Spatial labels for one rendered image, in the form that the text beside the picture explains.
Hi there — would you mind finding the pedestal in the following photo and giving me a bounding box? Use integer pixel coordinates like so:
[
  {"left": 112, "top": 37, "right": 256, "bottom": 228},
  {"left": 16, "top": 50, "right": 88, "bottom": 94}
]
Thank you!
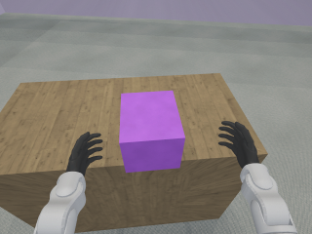
[{"left": 0, "top": 73, "right": 268, "bottom": 233}]

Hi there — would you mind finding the right robot hand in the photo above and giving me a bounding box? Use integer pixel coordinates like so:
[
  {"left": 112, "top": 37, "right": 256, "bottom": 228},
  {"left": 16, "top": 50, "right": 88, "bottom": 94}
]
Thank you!
[{"left": 218, "top": 121, "right": 259, "bottom": 169}]

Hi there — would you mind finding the carton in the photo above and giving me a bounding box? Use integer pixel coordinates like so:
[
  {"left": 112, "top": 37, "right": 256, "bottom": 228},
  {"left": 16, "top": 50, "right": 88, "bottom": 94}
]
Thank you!
[{"left": 119, "top": 91, "right": 185, "bottom": 173}]

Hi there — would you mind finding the left robot forearm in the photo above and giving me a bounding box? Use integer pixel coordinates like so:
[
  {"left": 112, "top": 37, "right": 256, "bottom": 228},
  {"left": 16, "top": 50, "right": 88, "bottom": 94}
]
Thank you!
[{"left": 33, "top": 172, "right": 86, "bottom": 234}]

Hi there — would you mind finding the right robot forearm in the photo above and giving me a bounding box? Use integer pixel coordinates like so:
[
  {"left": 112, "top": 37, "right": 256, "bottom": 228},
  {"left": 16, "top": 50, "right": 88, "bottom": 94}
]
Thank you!
[{"left": 240, "top": 163, "right": 297, "bottom": 234}]

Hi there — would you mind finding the left robot hand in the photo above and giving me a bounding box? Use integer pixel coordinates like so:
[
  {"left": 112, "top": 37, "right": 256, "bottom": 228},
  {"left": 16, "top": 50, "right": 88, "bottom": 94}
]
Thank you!
[{"left": 66, "top": 132, "right": 103, "bottom": 176}]

